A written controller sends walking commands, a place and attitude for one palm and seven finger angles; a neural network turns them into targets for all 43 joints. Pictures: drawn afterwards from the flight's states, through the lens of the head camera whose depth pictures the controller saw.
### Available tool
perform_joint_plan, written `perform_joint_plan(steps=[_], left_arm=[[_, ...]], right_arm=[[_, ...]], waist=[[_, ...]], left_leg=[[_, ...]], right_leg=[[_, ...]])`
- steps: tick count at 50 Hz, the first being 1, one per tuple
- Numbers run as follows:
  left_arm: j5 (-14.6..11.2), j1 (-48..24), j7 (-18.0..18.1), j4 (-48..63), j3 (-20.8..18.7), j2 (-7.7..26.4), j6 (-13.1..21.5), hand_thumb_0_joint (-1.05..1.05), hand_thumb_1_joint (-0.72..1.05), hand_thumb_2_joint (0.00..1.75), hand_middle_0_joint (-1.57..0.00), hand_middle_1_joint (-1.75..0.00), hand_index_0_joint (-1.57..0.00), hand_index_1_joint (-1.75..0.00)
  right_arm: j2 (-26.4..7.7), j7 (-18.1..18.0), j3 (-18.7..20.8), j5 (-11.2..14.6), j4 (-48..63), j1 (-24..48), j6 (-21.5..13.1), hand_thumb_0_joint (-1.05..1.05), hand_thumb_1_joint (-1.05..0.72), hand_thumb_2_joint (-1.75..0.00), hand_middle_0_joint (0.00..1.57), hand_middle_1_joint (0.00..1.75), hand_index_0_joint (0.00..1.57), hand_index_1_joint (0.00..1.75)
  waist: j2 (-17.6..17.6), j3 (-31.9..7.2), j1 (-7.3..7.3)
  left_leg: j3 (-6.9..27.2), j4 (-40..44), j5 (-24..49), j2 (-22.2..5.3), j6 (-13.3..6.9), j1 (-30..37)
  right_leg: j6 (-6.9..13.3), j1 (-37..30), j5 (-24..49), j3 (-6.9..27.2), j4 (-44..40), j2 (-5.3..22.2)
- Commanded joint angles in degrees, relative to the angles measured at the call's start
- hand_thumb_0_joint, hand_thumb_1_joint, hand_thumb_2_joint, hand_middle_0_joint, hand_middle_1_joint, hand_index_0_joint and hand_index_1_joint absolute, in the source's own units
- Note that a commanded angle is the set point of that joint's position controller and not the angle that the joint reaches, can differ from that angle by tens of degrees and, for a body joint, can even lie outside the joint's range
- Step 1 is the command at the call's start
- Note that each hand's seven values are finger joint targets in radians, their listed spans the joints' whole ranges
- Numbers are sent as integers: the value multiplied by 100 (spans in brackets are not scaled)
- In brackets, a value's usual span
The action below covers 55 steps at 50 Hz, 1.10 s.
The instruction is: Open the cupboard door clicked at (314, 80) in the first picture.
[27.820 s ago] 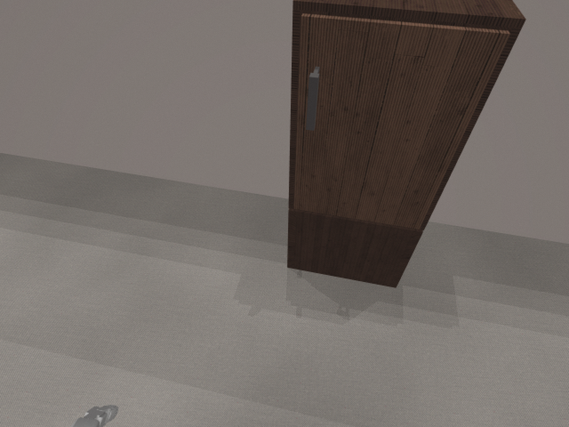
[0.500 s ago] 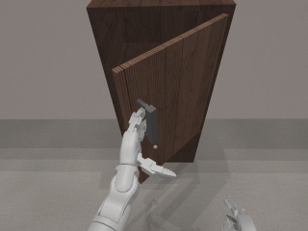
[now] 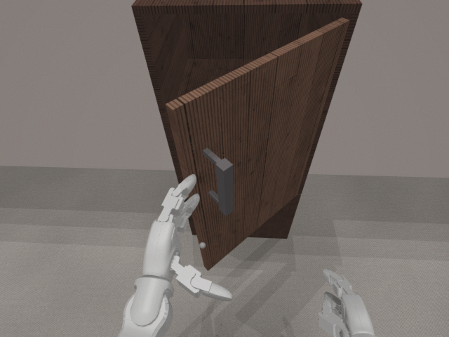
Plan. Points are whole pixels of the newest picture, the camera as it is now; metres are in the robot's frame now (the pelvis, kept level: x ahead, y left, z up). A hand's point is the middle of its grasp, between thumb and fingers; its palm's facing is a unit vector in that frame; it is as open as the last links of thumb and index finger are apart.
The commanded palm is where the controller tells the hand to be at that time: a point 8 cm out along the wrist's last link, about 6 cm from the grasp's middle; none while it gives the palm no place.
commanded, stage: slide the hand sideways off the handle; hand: left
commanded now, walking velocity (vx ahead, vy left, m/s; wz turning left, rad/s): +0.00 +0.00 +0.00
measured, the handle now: (218, 182) +0.36 +0.04 +0.09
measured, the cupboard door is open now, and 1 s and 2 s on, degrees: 44 44 44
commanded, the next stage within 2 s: draw the hand back to the body in 0.30 s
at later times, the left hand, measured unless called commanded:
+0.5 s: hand (177, 266) +0.21 +0.09 +0.08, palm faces -0.04 -1.00 -0.05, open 16.3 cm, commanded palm +0.18 +0.16 +0.09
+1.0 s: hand (105, 262) +0.19 +0.18 +0.13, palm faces +0.12 -0.96 -0.24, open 15.7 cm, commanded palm +0.16 +0.23 +0.14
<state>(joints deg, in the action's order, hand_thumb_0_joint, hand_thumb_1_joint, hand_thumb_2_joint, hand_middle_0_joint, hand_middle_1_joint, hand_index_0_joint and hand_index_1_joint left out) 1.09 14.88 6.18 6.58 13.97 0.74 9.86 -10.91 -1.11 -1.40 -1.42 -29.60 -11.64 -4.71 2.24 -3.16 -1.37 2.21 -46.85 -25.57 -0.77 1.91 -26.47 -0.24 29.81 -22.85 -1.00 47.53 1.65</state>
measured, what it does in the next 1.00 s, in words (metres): stands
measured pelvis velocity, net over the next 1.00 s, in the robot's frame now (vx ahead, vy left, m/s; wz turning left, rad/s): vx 0.00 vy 0.01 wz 0.02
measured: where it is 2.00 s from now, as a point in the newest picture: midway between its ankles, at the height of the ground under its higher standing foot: outside the picture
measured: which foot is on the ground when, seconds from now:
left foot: down 0.00-1.00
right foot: down 0.00-1.00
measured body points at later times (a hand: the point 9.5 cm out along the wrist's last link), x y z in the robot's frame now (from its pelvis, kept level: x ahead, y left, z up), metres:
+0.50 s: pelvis +0.00 +0.00 -0.01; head +0.02 -0.03 +0.44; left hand +0.21 +0.14 +0.09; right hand +0.19 -0.22 -0.09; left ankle -0.02 +0.14 -0.70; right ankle +0.01 -0.12 -0.70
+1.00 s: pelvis +0.00 +0.01 +0.01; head -0.01 -0.01 +0.46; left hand +0.18 +0.23 +0.14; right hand +0.20 -0.20 -0.05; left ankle -0.02 +0.14 -0.70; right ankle +0.01 -0.12 -0.70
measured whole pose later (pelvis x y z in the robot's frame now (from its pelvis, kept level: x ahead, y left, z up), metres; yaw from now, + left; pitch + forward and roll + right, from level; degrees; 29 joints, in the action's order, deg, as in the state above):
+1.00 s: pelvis +0.00 +0.01 +0.01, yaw +1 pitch +1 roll -1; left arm -4.0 28.9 -0.5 25.4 -2.4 13.9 3.7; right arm -12.8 -6.5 -3.2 0.1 -30.6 -13.8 -12.6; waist 3.4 -2.8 -2.7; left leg 3.3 -44.5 -25.0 -0.8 1.2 -20.2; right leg -1.1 22.0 -21.4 -2.1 42.7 1.7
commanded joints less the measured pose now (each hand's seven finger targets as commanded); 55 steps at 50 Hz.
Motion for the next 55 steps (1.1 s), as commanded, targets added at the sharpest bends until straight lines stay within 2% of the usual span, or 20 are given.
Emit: perform_joint_plan(steps=[1, 7, 13, 17, 20, 24, 26, 29, 30, 33, 39, 40, 44, 45, 46, 47, 48, 49, 52, 55], left_arm=[[-139, 37, -118, 1745, -210, 8, 395, 0, -50, 30, -15, -30, -15, -30], [-174, 306, -347, 2140, -236, 222, 500, 0, -50, 30, -15, -30, -15, -30], [-392, 829, -639, 2357, -555, 462, 634, 0, -50, 30, -15, -30, -15, -30], [-477, 469, -709, 2475, -385, 370, 685, 0, -50, 30, -15, -30, -15, -30], [-485, 381, -685, 2265, -506, 477, 639, 0, -50, 30, -15, -30, -15, -30], [-518, 712, -640, 2431, -1114, 975, 491, 0, -50, 30, -15, -30, -15, -30], [-629, 790, -658, 2578, -1260, 1003, 386, 0, -50, 30, -15, -30, -15, -30], [-808, 1002, -767, 2679, -1336, 977, 241, 0, -50, 30, -15, -30, -15, -30], [-849, 876, -833, 2814, -1251, 947, 193, 0, -50, 30, -15, -30, -15, -30], [-973, 795, -978, 2717, -1353, 1011, 64, 0, -50, 30, -15, -30, -15, -30], [-1083, 881, -1195, 2911, -1777, 1366, -128, 0, -50, 30, -15, -30, -15, -30], [-1114, 791, -1210, 3002, -1820, 1380, -150, 0, -50, 30, -15, -30, -15, -30], [-1263, 908, -1285, 3089, -2144, 1570, -178, 0, -36, 36, -16, -30, -16, -30], [-1290, 726, -1311, 3211, -2147, 1574, -186, 0, -32, 37, -16, -30, -16, -30], [-476, 647, -685, 3532, -2228, 2376, -126, 0, -29, 39, -16, -30, -16, -30], [-398, 993, -429, 3329, -2099, 1955, -198, 0, -26, 40, -16, -30, -16, -30], [-358, 1099, -328, 3275, -1956, 1774, -243, 0, -22, 42, -16, -30, -16, -30], [-273, 1141, -241, 3273, -1991, 1817, -261, 0, -18, 43, -16, -30, -16, -30], [-164, 1123, -78, 3320, -2068, 1893, -242, 0, -8, 48, -16, -30, -16, -30], [-111, 1110, 36, 3196, -2258, 2014, -216, 0, 2, 52, -17, -30, -17, -30]], right_arm=[[-447, -32, 182, 15, 996, 418, -358, 0, -90, -90, 20, 30, 20, 30], [-517, -49, 175, 0, 1044, 343, -479, 0, -90, -90, 20, 30, 20, 30], [-530, -118, 192, 30, 1093, 296, -647, 0, -90, -90, 20, 30, 20, 30], [-565, -138, 172, 54, 1084, 282, -773, 0, -90, -90, 20, 30, 20, 30], [-595, -174, 182, 56, 1036, 276, -838, 0, -90, -90, 20, 30, 20, 30], [-591, -238, 169, 89, 1086, 293, -828, 0, -90, -90, 20, 30, 20, 30], [-551, -258, 143, 120, 1112, 325, -826, 0, -90, -90, 20, 30, 20, 30], [-574, -287, 113, 164, 1131, 370, -873, 0, -90, -90, 20, 30, 20, 30], [-595, -282, 103, 183, 1125, 395, -887, 0, -90, -90, 20, 30, 20, 30], [-655, -346, 79, 192, 1063, 383, -981, 0, -90, -90, 20, 30, 20, 30], [-712, -418, 59, 212, 1016, 403, -1116, 0, -90, -90, 20, 30, 20, 30], [-703, -423, 58, 221, 1006, 402, -1118, 0, -90, -90, 20, 30, 20, 30], [-707, -468, 34, 236, 960, 441, -1226, 0, -90, -90, 20, 30, 20, 30], [-709, -461, 25, 249, 928, 448, -1229, 0, -90, -90, 20, 30, 20, 30], [-679, -597, 30, 155, 829, 341, -1151, 0, -90, -90, 20, 30, 20, 30], [-599, -638, 2, 101, 833, 311, -1135, 0, -90, -90, 20, 30, 20, 30], [-608, -622, -14, 85, 812, 272, -1127, 0, -90, -90, 20, 30, 20, 30], [-636, -608, 0, 84, 760, 302, -1104, 0, -90, -90, 20, 30, 20, 30], [-635, -603, -8, 66, 690, 401, -1025, 0, -90, -90, 20, 30, 20, 30], [-653, -619, 2, 45, 596, 512, -995, 0, -90, -90, 20, 30, 20, 30]], waist=[[-617, -1211, -43], [-619, -937, 101], [-517, -1107, 32], [-415, -943, 172], [-517, -873, 166], [-432, -1193, -77], [-413, -1169, -115], [-562, -1028, -110], [-457, -849, -42], [-614, -549, 18], [-323, -562, -109], [-301, -529, -77], [-204, -567, -168], [-53, -525, -121], [12, -514, -150], [-72, -264, -79], [-156, -212, -51], [-302, -227, -83], [-17, -118, -79], [-179, 11, -96]], left_leg=[[-248, 519, 1664, 222, -187, 129], [-180, 357, 1446, 223, -231, -100], [-176, 195, 1375, 250, -217, -243], [-120, 118, 1139, 245, -222, -353], [-91, 86, 941, 237, -213, -471], [-163, 200, 1039, 272, -215, -386], [-190, 266, 1098, 272, -212, -361], [-186, 353, 1157, 260, -224, -285], [-194, 399, 1049, 235, -227, -283], [-152, 466, 823, 229, -230, -234], [-122, 653, 887, 236, -226, 15], [-106, 699, 873, 222, -228, 46], [-94, 784, 1062, 226, -217, 205], [-85, 832, 1034, 216, -212, 241], [-205, 1048, 1080, 195, -258, 480], [-211, 1099, 1124, 203, -251, 547], [-191, 1143, 1201, 194, -240, 563], [-171, 1186, 1375, 158, -251, 663], [-182, 1457, 1536, 118, -235, 910], [-184, 1729, 1492, 74, -233, 1077]], right_leg=[[123, -1020, 2078, -184, -533, -154], [82, -705, 1876, -131, -477, -138], [71, -712, 1762, -108, -356, -140], [64, -412, 1358, -108, -358, -143], [65, -324, 1004, -64, -399, -139], [82, -766, 1056, 6, -481, -120], [75, -908, 1166, 30, -535, -106], [58, -988, 1274, -22, -649, -131], [41, -842, 1122, -24, -711, -139], [8, -738, 757, -29, -881, -147], [33, -894, 713, -109, -952, -162], [33, -885, 681, -139, -966, -159], [44, -1065, 906, -205, -1005, -189], [47, -1032, 861, -222, -1030, -183], [95, -1284, 897, -45, -1351, -96], [83, -1203, 908, -109, -1469, -82], [70, -1208, 982, -152, -1476, -77], [71, -1334, 1133, -158, -1539, -91], [62, -1496, 1244, -206, -1638, -103], [55, -1684, 1175, -236, -1847, -106]])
